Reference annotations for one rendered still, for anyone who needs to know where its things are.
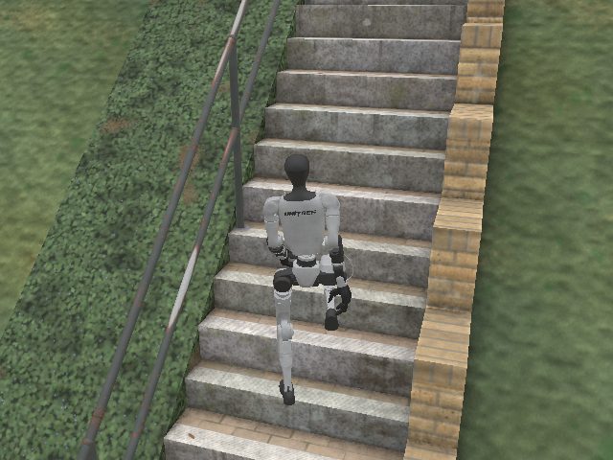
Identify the right robot upper arm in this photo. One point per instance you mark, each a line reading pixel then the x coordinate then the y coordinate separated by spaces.
pixel 332 204

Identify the left robot foot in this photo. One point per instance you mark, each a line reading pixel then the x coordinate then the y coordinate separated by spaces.
pixel 288 396

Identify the left robot hand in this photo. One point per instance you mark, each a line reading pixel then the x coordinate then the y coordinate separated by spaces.
pixel 286 261

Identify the right robot hand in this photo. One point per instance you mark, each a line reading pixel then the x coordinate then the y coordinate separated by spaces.
pixel 346 296

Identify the left robot forearm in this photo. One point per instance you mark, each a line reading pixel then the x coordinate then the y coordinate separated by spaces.
pixel 280 252

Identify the right robot forearm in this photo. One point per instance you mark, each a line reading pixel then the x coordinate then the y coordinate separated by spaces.
pixel 338 264

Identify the humanoid robot head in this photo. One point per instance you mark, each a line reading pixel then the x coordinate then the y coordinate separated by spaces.
pixel 296 167

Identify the left robot upper arm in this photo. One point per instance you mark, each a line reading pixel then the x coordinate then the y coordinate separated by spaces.
pixel 271 220

